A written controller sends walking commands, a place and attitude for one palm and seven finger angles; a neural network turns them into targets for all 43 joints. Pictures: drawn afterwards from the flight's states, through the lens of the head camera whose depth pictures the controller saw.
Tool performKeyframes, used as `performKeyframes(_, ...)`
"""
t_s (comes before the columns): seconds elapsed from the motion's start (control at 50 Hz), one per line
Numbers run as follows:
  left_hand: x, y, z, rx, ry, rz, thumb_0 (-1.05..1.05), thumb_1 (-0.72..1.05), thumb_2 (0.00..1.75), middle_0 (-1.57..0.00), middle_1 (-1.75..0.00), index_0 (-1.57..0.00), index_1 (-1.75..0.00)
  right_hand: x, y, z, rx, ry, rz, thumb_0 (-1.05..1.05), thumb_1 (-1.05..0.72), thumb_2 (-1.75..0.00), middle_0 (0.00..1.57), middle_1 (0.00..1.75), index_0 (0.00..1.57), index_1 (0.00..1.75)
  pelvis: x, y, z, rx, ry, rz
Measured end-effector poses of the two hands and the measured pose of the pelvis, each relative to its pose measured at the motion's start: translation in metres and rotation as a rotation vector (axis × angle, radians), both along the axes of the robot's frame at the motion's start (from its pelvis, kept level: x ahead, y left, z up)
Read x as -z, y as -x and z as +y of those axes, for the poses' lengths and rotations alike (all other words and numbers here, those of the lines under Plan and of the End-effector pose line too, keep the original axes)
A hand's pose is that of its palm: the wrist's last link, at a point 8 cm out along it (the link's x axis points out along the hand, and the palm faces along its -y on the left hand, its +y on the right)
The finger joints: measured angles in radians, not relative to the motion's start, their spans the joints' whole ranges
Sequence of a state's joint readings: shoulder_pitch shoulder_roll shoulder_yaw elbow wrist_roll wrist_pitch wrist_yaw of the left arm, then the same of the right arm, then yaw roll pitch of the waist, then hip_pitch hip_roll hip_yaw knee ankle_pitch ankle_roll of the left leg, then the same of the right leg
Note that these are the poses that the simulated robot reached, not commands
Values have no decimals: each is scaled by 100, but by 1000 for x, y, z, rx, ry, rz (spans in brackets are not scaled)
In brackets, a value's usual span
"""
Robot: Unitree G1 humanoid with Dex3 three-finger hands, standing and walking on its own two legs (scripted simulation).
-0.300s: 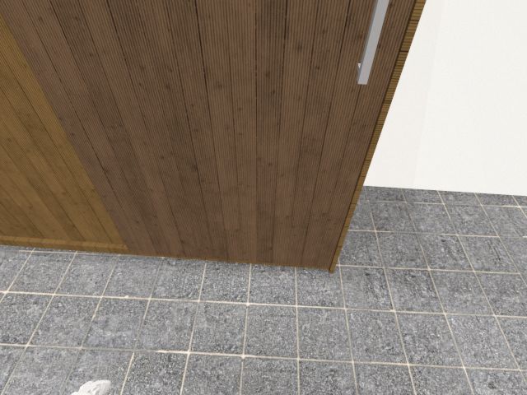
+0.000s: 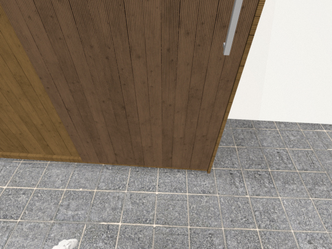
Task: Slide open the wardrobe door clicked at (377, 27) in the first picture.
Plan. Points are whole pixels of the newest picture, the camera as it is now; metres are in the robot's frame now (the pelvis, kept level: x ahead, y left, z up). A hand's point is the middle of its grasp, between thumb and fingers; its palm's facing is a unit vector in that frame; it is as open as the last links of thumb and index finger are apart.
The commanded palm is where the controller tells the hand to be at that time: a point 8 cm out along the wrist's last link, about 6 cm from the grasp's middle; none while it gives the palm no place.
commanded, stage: stand and wait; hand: right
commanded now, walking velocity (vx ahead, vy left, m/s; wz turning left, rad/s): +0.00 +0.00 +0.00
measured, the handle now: (233, 16) +0.74 -0.17 +0.26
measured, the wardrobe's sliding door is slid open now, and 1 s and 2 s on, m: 0.00 0.00 0.00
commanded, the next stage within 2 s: look at it before walking up in 0.52 s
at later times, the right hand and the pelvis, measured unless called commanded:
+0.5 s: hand out of the picture +0.06 -0.24 -0.16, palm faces -0.03 +0.94 -0.33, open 7.4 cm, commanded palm none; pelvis -0.01 +0.01 +0.00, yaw +0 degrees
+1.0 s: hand out of the picture +0.07 -0.23 -0.15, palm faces -0.03 +0.94 -0.33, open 7.4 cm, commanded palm none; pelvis +0.00 +0.01 +0.00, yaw +0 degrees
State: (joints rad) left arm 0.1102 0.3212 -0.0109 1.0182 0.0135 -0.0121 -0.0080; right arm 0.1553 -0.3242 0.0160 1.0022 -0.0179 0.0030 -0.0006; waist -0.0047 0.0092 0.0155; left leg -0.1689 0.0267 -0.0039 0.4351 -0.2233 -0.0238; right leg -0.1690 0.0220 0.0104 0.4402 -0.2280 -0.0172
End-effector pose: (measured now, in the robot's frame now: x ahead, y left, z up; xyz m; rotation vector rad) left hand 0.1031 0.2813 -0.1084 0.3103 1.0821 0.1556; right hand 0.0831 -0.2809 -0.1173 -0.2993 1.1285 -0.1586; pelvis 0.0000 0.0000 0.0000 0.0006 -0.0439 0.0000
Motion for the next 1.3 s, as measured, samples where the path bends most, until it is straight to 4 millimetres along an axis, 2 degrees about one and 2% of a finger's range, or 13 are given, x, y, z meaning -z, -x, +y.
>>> performKeyframes(0.22,8,45,14,-42,-14,129,1,91,90,-20,-30,-20,-30,5,33,0,27,6,91,1,-90,-90,20,30,20,30,-2,7,5,5,-2,2)
performKeyframes(0.38,9,60,19,-63,-17,167,1,91,90,-20,-30,-20,-30,4,39,-3,32,20,111,1,-90,-90,20,30,20,30,-3,9,8,3,-2,1)
performKeyframes(0.74,6,42,19,-49,-10,119,1,91,90,-20,-30,-20,-30,-2,16,1,12,20,53,1,-90,-90,20,30,20,30,-4,7,10,2,-1,4)
performKeyframes(1.3,5,25,19,-38,-16,121,1,91,90,-20,-30,-20,-30,-1,14,1,31,21,82,1,-90,-90,20,30,20,30,-6,-5,10,5,-1,6)
